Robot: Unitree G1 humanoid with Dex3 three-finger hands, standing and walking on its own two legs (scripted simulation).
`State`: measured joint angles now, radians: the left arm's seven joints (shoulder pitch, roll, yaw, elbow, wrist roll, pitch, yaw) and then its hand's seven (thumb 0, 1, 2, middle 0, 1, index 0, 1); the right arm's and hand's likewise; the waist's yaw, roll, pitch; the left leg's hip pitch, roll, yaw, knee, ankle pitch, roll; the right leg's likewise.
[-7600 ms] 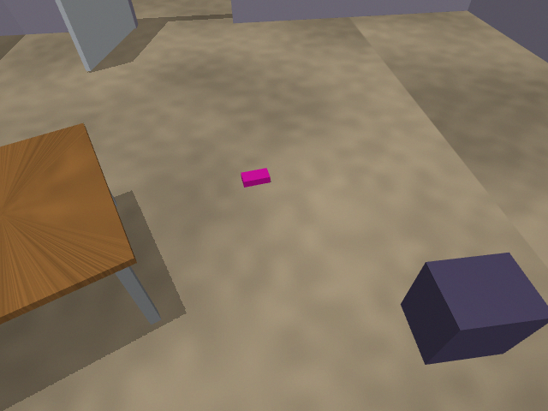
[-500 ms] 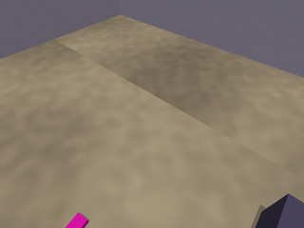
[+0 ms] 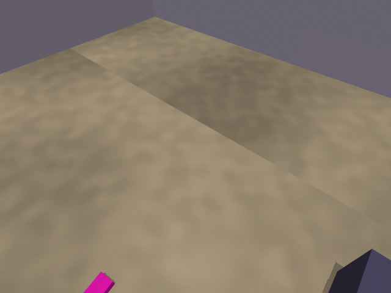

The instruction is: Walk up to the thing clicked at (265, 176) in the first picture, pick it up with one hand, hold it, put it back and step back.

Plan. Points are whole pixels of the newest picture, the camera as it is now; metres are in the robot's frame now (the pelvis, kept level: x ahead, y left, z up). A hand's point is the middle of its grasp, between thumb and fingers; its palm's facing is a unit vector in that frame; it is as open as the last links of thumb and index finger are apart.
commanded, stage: stand
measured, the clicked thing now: (95, 292) +0.29 +0.47 -0.76
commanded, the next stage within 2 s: walk up in 0.04 s
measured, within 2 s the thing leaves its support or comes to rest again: neither
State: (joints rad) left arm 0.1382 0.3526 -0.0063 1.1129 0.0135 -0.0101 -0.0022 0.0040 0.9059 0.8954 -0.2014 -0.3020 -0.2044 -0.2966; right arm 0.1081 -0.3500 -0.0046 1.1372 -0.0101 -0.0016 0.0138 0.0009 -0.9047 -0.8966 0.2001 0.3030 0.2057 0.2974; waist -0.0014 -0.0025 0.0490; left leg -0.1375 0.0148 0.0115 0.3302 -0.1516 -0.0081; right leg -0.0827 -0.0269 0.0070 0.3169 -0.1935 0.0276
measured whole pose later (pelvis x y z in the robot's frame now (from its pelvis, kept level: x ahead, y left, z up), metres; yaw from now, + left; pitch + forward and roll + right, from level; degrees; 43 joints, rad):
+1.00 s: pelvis +0.29 -0.01 -0.02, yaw +16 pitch -1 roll +0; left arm 0.30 0.44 0.11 0.81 0.05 -0.02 -0.06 0.00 0.91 0.90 -0.20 -0.30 -0.20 -0.30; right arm 0.41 -0.40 -0.06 0.77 -0.02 -0.04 0.03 0.00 -0.90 -0.90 0.20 0.30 0.21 0.30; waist 0.00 -0.03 0.03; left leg -0.23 -0.07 -0.19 0.57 -0.31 0.00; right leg -0.35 -0.02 0.02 0.57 -0.27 -0.03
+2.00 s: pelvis +0.39 -0.04 -0.03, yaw +38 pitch -1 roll +0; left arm 0.27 0.43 0.07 0.83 0.05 -0.03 0.03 0.00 0.90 0.90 -0.21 -0.30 -0.21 -0.30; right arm 0.23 -0.45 -0.08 0.85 -0.02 0.07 0.04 0.00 -0.91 -0.90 0.20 0.30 0.20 0.30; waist 0.02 0.07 0.13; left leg -0.41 0.00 -0.10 0.90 -0.45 -0.03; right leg -0.31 -0.14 -0.09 0.66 -0.33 0.03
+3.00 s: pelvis +0.39 -0.02 +0.00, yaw +39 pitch -3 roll +0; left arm 0.07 0.36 0.00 1.13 0.00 -0.01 -0.01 0.00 0.91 0.90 -0.20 -0.30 -0.20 -0.30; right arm 0.07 -0.36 0.00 1.13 -0.01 -0.01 0.01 0.00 -0.90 -0.90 0.20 0.30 0.21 0.30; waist 0.01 0.00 0.06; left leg -0.12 0.01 -0.04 0.37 -0.20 -0.02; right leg -0.15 -0.05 -0.02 0.37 -0.18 0.03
